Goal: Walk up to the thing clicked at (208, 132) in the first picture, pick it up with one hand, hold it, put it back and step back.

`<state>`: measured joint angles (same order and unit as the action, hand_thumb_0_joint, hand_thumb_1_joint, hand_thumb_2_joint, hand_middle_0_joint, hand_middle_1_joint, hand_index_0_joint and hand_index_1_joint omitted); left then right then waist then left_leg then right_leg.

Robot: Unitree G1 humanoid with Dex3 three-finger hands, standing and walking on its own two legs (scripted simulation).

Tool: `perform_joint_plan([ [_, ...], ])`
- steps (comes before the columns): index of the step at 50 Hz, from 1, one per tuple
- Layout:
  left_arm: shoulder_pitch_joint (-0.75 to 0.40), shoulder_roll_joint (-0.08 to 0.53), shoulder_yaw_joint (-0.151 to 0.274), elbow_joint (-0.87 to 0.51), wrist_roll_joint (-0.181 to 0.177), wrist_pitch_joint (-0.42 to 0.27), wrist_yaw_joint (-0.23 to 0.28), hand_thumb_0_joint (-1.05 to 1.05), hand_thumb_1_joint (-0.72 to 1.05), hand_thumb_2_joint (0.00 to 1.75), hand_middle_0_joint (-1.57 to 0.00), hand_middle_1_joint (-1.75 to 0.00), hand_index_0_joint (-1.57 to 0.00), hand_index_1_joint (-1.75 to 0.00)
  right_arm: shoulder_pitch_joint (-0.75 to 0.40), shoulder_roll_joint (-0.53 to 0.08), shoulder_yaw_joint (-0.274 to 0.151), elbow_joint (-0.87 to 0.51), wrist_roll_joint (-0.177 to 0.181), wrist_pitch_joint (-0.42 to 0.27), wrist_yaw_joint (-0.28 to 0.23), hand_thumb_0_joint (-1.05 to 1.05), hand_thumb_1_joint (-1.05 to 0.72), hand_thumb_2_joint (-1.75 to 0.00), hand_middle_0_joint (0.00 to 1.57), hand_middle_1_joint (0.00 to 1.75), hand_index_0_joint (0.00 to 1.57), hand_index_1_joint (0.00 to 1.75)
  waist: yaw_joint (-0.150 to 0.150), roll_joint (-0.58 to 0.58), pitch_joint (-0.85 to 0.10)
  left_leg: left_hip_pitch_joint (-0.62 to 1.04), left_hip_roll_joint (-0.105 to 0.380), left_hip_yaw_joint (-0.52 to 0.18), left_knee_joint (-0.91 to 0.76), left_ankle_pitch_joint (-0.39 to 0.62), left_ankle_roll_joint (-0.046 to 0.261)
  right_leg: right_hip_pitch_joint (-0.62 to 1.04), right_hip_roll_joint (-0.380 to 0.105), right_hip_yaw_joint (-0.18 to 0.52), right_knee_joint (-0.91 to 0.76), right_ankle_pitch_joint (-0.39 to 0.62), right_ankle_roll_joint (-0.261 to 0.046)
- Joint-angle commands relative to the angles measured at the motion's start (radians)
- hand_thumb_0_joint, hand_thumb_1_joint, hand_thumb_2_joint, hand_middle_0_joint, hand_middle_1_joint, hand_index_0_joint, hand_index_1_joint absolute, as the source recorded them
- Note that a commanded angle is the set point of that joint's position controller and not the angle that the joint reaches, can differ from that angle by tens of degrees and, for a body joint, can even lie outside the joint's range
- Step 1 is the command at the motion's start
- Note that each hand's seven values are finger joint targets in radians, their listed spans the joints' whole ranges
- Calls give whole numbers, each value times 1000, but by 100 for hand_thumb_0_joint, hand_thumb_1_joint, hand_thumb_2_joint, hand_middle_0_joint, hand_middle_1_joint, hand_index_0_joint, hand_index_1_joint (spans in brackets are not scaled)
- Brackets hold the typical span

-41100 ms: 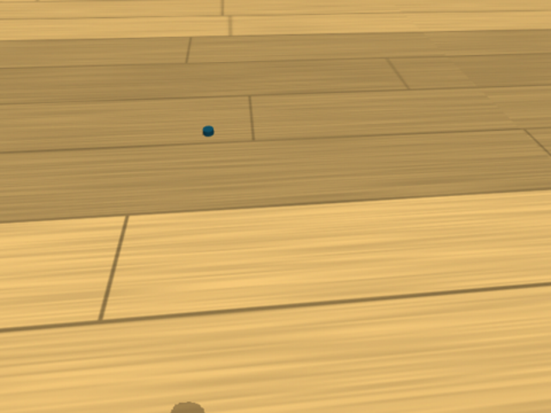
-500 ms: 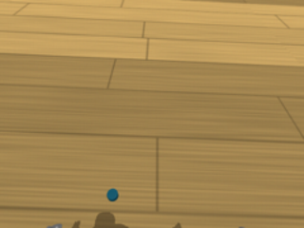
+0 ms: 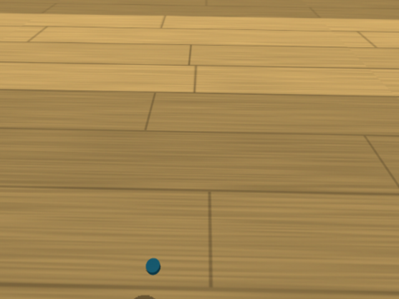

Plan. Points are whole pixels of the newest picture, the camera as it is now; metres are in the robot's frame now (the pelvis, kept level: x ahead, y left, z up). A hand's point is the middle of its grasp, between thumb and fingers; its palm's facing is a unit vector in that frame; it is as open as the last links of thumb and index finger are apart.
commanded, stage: stand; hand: left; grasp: from above
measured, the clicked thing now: (153, 266) +0.45 +0.23 -0.76
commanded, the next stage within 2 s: step back in 1.72 s
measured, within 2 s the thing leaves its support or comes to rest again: neither
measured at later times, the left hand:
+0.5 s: hand out of the picture +0.06 +0.22 -0.16, palm faces +0.02 -0.95 -0.32, open 7.4 cm
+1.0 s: hand out of the picture +0.08 +0.23 -0.15, palm faces +0.01 -0.94 -0.33, open 7.4 cm
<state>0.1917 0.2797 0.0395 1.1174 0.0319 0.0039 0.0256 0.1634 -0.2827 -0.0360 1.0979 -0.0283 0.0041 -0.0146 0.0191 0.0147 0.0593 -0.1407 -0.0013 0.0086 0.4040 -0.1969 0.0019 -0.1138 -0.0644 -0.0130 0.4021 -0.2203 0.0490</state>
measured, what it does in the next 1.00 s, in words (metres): stands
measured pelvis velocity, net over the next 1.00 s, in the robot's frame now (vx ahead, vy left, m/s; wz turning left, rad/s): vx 0.01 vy -0.01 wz -0.01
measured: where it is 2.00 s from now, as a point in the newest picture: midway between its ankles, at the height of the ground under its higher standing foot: outside the picture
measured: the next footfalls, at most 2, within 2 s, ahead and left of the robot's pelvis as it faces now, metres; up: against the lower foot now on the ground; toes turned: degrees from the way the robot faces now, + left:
none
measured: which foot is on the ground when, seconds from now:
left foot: down 0.00-1.00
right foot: down 0.00-1.00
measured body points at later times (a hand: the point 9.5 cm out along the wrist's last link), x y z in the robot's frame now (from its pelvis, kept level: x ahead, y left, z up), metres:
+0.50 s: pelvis +0.00 -0.01 +0.00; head +0.01 -0.02 +0.45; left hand +0.06 +0.27 -0.14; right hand +0.06 -0.30 -0.14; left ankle +0.02 +0.12 -0.74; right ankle +0.00 -0.15 -0.74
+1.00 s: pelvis +0.01 -0.01 +0.00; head +0.02 -0.02 +0.45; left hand +0.08 +0.28 -0.13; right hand +0.08 -0.31 -0.14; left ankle +0.02 +0.12 -0.74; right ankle +0.00 -0.15 -0.74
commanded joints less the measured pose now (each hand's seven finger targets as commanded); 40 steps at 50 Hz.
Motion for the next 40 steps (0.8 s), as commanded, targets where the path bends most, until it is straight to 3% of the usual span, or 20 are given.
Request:
perform_joint_plan([
  [1, -31, 191, 26, -44, 0, -21, 16, 0, 90, 90, -20, -30, -20, -30, -29, -188, -37, -44, 1, -26, -13, 0, -90, -90, 20, 30, 20, 30, -10, -34, -5, 0, 94, -97, -98, 17, 13, -42, -51, 60, -108, 30, -49],
  [5, -41, 197, 26, -38, -1, -21, 13, 0, 90, 90, -20, -30, -20, -30, -42, -193, -33, -36, 3, -25, -10, 0, -90, -90, 20, 30, 20, 30, -9, -19, -6, -18, 97, -97, -109, -4, 14, -26, -49, 56, -108, 34, -47],
  [9, -63, 209, 27, -37, -5, -24, 12, 0, 90, 90, -20, -30, -20, -30, -41, -196, -28, -28, 3, -26, -10, 0, -90, -90, 20, 30, 20, 30, -15, -21, -28, 0, 103, -88, -107, 42, 13, -10, -59, 69, -112, 71, -51],
  [14, -66, 208, 23, -28, -7, -23, 9, 0, 90, 90, -20, -30, -20, -30, -54, -207, -25, -23, 6, -24, -7, 0, -90, -90, 20, 30, 20, 30, -13, -25, -18, -6, 103, -85, -112, 16, 12, -16, -51, 65, -123, 30, -51],
  [19, -76, 221, 27, -26, -10, -26, 7, 0, 90, 90, -20, -30, -20, -30, -48, -212, -19, -15, 7, -28, -8, 0, -90, -90, 20, 30, 20, 30, -14, -15, -43, 4, 112, -82, -112, 59, 15, 10, -61, 75, -121, 94, -55],
  [21, -84, 218, 26, -23, -11, -22, 5, 0, 90, 90, -20, -30, -20, -30, -49, -217, -17, -13, 6, -28, -9, 0, -90, -90, 20, 30, 20, 30, -16, -4, -34, -8, 110, -81, -122, 23, 13, 3, -54, 69, -119, 73, -55],
  [29, -90, 214, 23, -21, -15, -26, 2, 0, 90, 90, -20, -30, -20, -30, -59, -225, -12, -9, 9, -36, -10, 0, -90, -90, 20, 30, 20, 30, -12, -13, -72, 40, 123, -75, -103, 186, 13, 23, -60, 64, -106, 185, -54],
  [40, -101, 225, 22, -19, -15, -22, -3, 0, 90, 90, -20, -30, -20, -30, -78, -238, -11, -2, 11, -35, -9, 0, -90, -90, 20, 30, 20, 30, -12, -11, -53, 42, 126, -73, -120, 127, 11, -1, -59, 66, -125, 133, -56],
])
